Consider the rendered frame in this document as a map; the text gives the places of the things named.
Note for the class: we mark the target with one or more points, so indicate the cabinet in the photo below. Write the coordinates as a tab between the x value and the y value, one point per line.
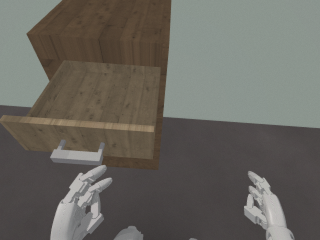
125	32

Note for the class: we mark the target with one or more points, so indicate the left robot thigh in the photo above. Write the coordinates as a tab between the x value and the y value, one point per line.
129	234

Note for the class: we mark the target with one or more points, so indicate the robot left hand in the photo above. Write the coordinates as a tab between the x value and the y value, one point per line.
71	211

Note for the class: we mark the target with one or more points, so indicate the robot right hand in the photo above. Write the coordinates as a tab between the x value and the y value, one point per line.
269	212

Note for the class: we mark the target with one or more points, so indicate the drawer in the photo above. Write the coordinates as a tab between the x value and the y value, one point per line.
89	103

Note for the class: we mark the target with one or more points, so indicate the handle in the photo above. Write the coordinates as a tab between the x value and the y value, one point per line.
77	157

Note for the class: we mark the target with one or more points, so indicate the right robot forearm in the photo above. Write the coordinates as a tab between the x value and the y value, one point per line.
279	233

